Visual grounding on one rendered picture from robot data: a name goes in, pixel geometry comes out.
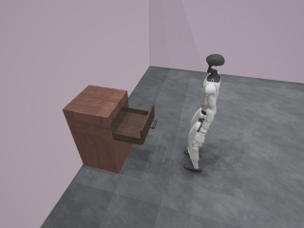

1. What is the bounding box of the left robot upper arm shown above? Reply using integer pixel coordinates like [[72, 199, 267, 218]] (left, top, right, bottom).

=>
[[205, 83, 217, 116]]

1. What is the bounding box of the handle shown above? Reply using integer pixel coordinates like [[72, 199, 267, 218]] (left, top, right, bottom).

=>
[[148, 120, 158, 129]]

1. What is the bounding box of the left robot shin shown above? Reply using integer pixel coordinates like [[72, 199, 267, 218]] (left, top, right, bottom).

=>
[[187, 147, 199, 169]]

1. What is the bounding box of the left robot forearm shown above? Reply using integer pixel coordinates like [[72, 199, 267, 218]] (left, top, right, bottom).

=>
[[199, 110, 215, 136]]

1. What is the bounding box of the left robot hand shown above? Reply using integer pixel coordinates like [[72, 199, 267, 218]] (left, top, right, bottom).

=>
[[192, 133, 205, 148]]

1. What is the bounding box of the drawer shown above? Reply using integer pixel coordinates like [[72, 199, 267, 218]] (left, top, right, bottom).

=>
[[110, 104, 155, 145]]

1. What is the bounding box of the robot left thigh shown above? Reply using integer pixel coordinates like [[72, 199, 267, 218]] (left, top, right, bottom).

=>
[[187, 119, 204, 151]]

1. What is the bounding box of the cabinet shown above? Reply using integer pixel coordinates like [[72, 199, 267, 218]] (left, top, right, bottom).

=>
[[62, 85, 133, 174]]

